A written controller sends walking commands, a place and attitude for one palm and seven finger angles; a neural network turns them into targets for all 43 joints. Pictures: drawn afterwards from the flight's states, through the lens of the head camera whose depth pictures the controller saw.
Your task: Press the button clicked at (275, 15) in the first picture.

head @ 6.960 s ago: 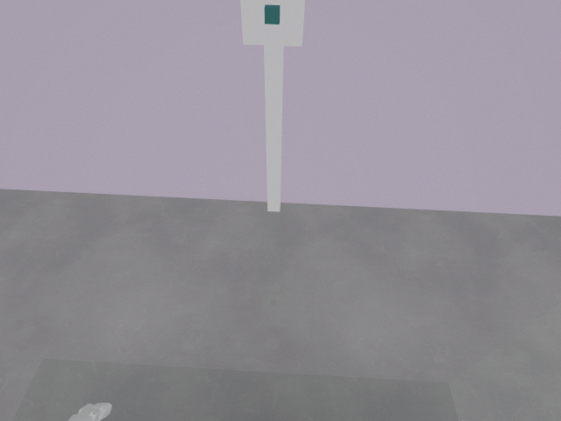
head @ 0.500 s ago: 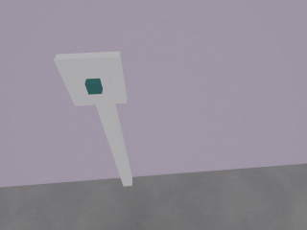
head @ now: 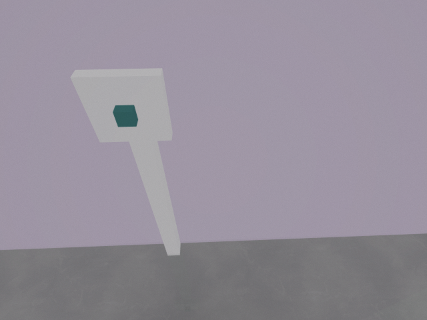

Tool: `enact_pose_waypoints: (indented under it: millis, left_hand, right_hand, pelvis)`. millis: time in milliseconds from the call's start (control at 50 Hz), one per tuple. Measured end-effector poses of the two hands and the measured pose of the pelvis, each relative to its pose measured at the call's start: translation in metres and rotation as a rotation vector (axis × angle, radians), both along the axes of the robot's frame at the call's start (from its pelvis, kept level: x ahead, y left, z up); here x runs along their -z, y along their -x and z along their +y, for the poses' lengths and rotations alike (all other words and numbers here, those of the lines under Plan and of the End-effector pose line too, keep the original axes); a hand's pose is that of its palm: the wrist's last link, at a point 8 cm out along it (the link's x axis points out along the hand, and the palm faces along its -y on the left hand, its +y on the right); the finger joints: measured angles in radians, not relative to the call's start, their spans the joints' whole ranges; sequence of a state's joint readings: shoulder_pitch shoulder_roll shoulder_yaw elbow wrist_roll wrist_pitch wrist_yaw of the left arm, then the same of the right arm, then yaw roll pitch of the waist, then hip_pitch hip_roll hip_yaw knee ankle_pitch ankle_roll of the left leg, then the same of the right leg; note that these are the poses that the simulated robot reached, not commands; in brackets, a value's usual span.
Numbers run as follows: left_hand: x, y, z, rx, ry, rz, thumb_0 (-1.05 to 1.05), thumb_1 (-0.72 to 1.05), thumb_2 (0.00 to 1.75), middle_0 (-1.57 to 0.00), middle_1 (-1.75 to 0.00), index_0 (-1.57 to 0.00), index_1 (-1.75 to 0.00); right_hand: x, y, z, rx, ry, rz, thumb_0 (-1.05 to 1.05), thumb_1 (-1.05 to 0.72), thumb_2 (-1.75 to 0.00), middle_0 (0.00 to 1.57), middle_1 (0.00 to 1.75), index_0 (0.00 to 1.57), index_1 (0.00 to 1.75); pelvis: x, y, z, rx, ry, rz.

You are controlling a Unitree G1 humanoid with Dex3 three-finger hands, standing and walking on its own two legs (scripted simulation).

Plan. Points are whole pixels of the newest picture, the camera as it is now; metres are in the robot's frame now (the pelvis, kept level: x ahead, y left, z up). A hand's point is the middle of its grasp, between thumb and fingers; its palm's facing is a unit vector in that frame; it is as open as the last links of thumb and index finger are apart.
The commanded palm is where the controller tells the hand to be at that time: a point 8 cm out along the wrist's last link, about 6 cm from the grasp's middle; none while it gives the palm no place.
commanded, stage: look again from close up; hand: left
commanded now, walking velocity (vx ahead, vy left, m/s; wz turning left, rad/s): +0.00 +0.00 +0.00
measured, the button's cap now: (126, 115) +0.50 +0.23 +0.12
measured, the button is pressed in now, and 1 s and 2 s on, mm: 0 0 0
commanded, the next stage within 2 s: raise the hand and make a fist in 0.58 s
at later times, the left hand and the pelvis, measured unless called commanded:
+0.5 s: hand out of the picture +0.06 +0.29 -0.16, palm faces +0.05 -0.95 -0.31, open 7.3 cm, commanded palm none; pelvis -0.01 +0.05 +0.00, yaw +1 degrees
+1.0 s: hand (52, 315) +0.14 +0.30 -0.04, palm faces +0.13 -0.99 -0.07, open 6.1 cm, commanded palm +0.10 +0.35 -0.04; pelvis -0.05 +0.06 -0.08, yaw +2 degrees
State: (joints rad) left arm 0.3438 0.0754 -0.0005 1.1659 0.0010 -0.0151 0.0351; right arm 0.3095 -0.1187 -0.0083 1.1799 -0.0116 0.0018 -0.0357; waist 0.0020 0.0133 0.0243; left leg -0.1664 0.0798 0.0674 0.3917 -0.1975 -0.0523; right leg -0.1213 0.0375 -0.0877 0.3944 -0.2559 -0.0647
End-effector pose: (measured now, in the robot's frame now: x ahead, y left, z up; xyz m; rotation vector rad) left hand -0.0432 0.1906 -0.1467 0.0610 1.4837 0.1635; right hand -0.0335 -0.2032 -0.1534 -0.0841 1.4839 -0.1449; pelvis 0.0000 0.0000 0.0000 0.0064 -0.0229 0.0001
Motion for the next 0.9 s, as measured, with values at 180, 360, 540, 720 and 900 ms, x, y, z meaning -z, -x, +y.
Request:
enact_pose_waypoints:
  millis: [180,360,540,720,900]
  left_hand:
    - [0.002,-0.022,0.031,0.017,-0.046,-0.091,0.01,0.91,0.90,-0.21,-0.30,-0.21,-0.30]
    - [-0.008,-0.070,0.099,0.056,-0.136,-0.235,0.01,0.91,0.90,-0.20,-0.30,-0.21,-0.30]
    - [-0.025,-0.099,0.149,0.103,-0.194,-0.316,0.01,0.91,0.90,-0.20,-0.30,-0.20,-0.30]
    - [-0.031,-0.096,0.169,0.048,-0.198,-0.341,0.01,0.91,0.90,-0.20,-0.30,-0.21,-0.30]
    - [-0.133,-0.159,0.164,0.010,-0.174,-1.305,0.01,0.91,0.90,-0.31,-0.41,-0.31,-0.42]
  right_hand:
    - [0.000,-0.038,-0.008,-0.057,0.046,-0.112,0.00,-0.91,-0.90,0.20,0.30,0.20,0.29]
    - [-0.016,-0.092,-0.009,-0.098,0.116,-0.281,0.00,-0.91,-0.90,0.20,0.30,0.20,0.29]
    - [-0.032,-0.115,-0.003,-0.152,0.146,-0.351,0.00,-0.91,-0.90,0.20,0.30,0.20,0.29]
    - [-0.036,-0.105,0.001,-0.146,0.167,-0.348,0.00,-0.91,-0.89,0.20,0.30,0.20,0.29]
    - [-0.045,-0.140,0.025,-0.183,0.143,-0.753,0.00,-0.90,-0.90,0.21,0.30,0.20,0.29]
  pelvis:
    - [0.007,0.001,0.011,-0.033,0.021,0.014]
    - [0.007,0.001,0.037,-0.020,0.014,-0.009]
    - [0.003,0.010,0.058,-0.018,0.014,-0.007]
    - [0.003,0.017,0.071,-0.017,0.014,0.003]
    - [0.035,0.041,0.065,-0.038,0.018,0.130]
